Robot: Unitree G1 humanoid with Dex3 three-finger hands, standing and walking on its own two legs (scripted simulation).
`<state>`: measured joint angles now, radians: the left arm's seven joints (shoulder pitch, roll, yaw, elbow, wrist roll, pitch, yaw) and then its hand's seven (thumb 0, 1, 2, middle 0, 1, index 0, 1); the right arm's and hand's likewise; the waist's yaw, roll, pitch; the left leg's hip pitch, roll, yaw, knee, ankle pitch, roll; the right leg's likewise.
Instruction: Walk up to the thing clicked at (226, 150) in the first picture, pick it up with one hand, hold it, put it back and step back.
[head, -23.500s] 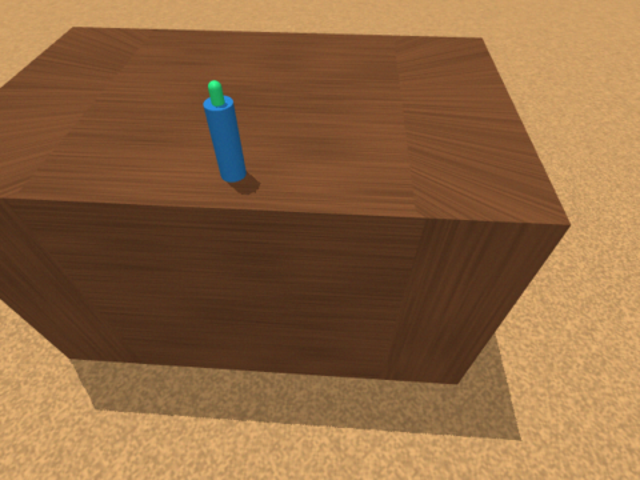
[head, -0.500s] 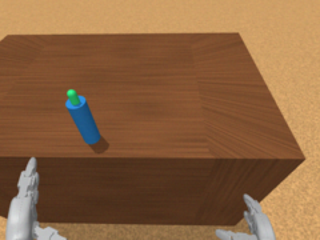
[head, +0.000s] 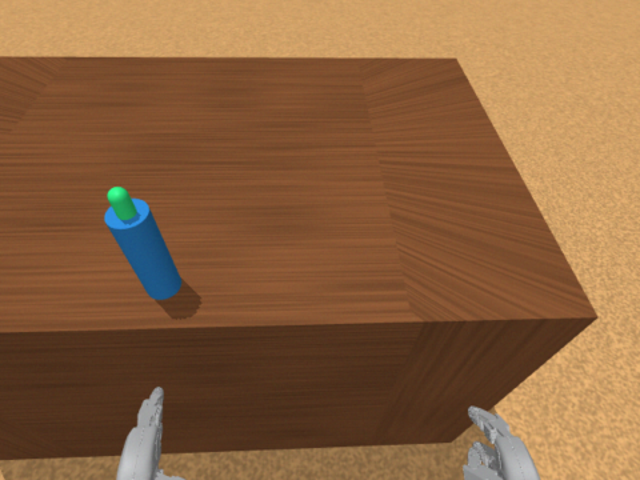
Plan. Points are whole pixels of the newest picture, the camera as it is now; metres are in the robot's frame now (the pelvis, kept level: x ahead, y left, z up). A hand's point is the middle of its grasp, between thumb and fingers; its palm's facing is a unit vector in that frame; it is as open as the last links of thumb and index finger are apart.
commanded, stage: home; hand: left
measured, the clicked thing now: (143, 244) +0.39 +0.24 +0.07
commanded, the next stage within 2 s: none
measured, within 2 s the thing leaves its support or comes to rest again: neither
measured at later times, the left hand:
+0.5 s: hand out of the picture +0.10 +0.25 -0.13, palm faces -0.04 -0.92 -0.39, open 17.6 cm
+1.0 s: hand out of the picture +0.02 +0.25 -0.15, palm faces -0.04 -0.93 -0.36, open 17.5 cm
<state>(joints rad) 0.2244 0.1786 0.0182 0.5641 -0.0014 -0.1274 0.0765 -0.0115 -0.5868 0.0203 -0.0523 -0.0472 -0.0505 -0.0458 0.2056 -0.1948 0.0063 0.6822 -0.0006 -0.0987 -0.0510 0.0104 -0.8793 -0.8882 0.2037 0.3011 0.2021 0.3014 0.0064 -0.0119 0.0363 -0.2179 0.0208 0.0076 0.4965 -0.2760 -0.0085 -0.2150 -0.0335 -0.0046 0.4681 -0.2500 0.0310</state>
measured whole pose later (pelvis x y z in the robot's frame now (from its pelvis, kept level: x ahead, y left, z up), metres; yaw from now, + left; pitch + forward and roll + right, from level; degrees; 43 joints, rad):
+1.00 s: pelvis -0.02 -0.01 +0.01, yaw +1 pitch -3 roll +0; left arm 0.18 0.36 -0.04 1.12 0.02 -0.02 0.00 0.00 -0.55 0.05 -0.06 -0.05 -0.06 -0.05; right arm 0.19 -0.35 0.00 1.11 -0.03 0.00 0.02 0.01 -0.90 -0.90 0.21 0.30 0.20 0.30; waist 0.01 0.01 0.03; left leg -0.14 0.02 -0.01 0.36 -0.17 -0.02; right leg -0.15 -0.03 -0.02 0.37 -0.17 0.02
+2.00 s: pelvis +0.00 -0.02 +0.01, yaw +1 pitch -2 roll +0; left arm 0.11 0.35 -0.02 1.12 0.01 -0.01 0.00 0.00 -0.53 0.06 -0.06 -0.06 -0.06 -0.06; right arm 0.13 -0.36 0.01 1.12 -0.02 0.00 0.00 0.01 -0.90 -0.90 0.21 0.30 0.20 0.30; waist 0.00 0.01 0.04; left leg -0.10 0.03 -0.02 0.32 -0.18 -0.03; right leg -0.10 -0.02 -0.03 0.33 -0.19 0.01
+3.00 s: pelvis +0.00 -0.02 +0.01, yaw +1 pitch -2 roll +0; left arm 0.13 0.35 -0.01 1.12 0.01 -0.01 0.00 0.01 0.90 0.90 -0.21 -0.30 -0.20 -0.30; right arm 0.13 -0.35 0.01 1.12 -0.02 -0.01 0.00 0.01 -0.90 -0.90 0.21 0.30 0.20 0.30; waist 0.00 0.01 0.05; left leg -0.10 0.03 -0.02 0.31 -0.18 -0.03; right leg -0.10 -0.03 -0.03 0.33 -0.18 0.01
